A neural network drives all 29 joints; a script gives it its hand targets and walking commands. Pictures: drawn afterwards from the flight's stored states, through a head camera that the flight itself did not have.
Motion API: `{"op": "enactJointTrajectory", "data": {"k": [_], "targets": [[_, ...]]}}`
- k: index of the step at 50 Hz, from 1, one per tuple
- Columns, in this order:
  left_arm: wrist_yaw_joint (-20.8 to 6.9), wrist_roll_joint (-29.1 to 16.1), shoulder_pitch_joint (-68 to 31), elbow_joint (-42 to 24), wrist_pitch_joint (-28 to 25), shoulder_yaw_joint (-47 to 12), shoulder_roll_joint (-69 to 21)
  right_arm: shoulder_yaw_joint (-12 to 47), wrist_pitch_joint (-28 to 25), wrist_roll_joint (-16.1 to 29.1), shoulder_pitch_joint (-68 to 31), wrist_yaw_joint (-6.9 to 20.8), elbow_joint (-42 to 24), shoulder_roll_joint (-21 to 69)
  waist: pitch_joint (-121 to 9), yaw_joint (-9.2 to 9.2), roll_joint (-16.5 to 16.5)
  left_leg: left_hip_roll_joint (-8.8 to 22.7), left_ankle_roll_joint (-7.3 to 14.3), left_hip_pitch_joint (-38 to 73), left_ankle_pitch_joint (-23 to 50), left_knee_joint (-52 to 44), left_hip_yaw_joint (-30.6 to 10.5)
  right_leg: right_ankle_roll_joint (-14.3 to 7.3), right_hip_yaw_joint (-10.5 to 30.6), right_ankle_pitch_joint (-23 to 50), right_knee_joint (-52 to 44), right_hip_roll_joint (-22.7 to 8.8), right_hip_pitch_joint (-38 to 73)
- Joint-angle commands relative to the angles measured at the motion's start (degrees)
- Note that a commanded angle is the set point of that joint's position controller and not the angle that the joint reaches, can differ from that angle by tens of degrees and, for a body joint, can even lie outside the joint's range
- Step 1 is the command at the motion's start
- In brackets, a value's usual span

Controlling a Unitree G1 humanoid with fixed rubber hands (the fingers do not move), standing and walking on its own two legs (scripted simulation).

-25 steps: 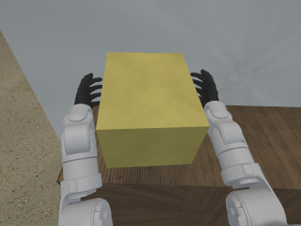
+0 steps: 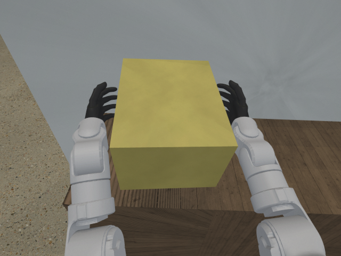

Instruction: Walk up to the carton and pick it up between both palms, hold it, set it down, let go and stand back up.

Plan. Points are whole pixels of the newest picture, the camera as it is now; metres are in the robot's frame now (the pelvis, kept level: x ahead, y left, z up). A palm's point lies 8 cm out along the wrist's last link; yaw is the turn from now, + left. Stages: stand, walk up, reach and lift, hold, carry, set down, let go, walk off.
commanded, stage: hold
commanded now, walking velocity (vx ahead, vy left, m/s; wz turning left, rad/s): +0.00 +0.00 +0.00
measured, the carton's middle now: (167, 120) +0.39 +0.01 +0.14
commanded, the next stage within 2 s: none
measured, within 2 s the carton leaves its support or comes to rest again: neither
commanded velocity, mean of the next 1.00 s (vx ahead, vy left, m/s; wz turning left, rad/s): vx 0.00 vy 0.00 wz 0.00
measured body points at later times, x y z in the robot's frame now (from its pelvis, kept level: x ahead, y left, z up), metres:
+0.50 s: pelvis +0.00 +0.00 +0.00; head -0.04 +0.02 +0.45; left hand +0.37 +0.17 +0.18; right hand +0.37 -0.15 +0.17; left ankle +0.01 +0.13 -0.75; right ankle +0.01 -0.12 -0.75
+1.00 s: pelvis -0.01 +0.00 +0.00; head -0.04 +0.02 +0.45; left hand +0.36 +0.17 +0.18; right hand +0.37 -0.15 +0.18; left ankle +0.01 +0.13 -0.75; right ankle +0.01 -0.12 -0.75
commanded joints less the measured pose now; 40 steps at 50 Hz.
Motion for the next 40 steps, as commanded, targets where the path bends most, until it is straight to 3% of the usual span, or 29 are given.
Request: {"op": "enactJointTrajectory", "data": {"k": [1, 24, 25, 26, 27, 28, 32, 36, 38, 40], "targets": [[-7.01, -7.24, -32.79, -5.97, -3.04, -26.77, -25.37, 20.72, -3.41, 3.14, -39.74, 6.47, -16.44, 27.38, -20.33, -0.49, 4.4, -4.8, -1.24, 2.99, 15.21, -1.25, 2.89, 1.2, -1.03, 10.26, -0.19, 4.36, 5.93], [-7.27, -7.05, -33.33, -4.95, -3.16, -26.13, -25.37, 20.39, -3.41, 2.83, -40.19, 6.46, -15.69, 27.72, -20.12, -0.44, 4.15, -4.85, -1.0, 2.5, 14.17, -1.56, 2.99, 1.29, -1.03, 9.7, -0.24, 4.28, 6.02], [-6.98, -7.92, -30.2, -9.05, -2.66, -28.65, -27.89, 21.63, -3.51, 3.95, -39.4, 6.24, -19.36, 27.8, -24.12, -1.37, 5.92, -4.48, -1.68, 5.88, 19.98, 0.11, 2.37, 1.13, -1.01, 13.8, 0.69, 5.06, 8.03], [-6.84, -7.25, -28.78, -8.21, -1.96, -28.41, -26.95, 22.36, -3.05, 5.01, -39.59, 5.8, -20.41, 27.08, -22.54, -0.67, 6.51, -4.79, -1.92, 6.27, 22.44, 1.08, 2.44, 1.15, -0.79, 15.35, 0.31, 4.96, 8.11], [-6.86, -7.77, -29.52, -10.33, -1.89, -28.87, -26.7, 23.02, -2.68, 5.66, -39.43, 5.32, -21.67, 27.35, -23.71, -1.2, 6.05, -4.82, -2.18, 6.77, 23.85, 1.68, 2.39, 1.68, -0.9, 16.99, 0.69, 5.05, 8.69], [-7.12, -6.48, -29.38, -7.33, -1.36, -26.43, -25.04, 22.31, -1.61, 5.11, -39.35, 5.26, -18.9, 26.35, -19.7, -0.61, 4.69, -5.0, -1.63, 5.4, 20.57, 0.57, 2.85, 1.82, -0.94, 14.24, 0.02, 4.94, 7.43], [-7.42, -6.39, -32.3, -6.55, -1.11, -26.12, -25.06, 19.53, -1.13, 3.07, -39.27, 6.58, -15.93, 26.76, -14.63, -0.56, 4.61, -4.46, -0.54, 0.8, 10.98, -2.9, 2.97, 1.34, -0.97, 4.75, -1.18, 4.33, 4.87], [-6.83, -6.76, -32.83, -7.58, -2.19, -26.66, -25.39, 21.48, -1.89, 3.6, -41.1, 6.78, -17.3, 27.83, -19.77, 0.19, 3.85, -4.48, -0.24, 3.06, 14.86, -1.49, 2.99, 1.4, -0.68, 8.56, -0.23, 4.75, 6.13], [-6.53, -7.75, -31.83, -8.26, -2.51, -27.54, -25.8, 22.7, -2.73, 4.08, -42.36, 6.49, -21.44, 28.99, -23.23, 0.48, 2.96, -4.73, -0.03, 4.26, 17.09, -0.21, 2.79, 1.82, -0.87, 11.87, 0.25, 4.85, 7.12], [-6.68, -6.66, -31.75, -5.88, -2.72, -26.09, -24.51, 21.86, -1.92, 3.46, -40.23, 6.01, -17.84, 28.36, -19.54, 0.21, 2.67, -5.23, 0.13, 2.7, 14.83, -0.75, 3.09, 2.04, -0.44, 12.02, -0.04, 4.38, 6.6]]}}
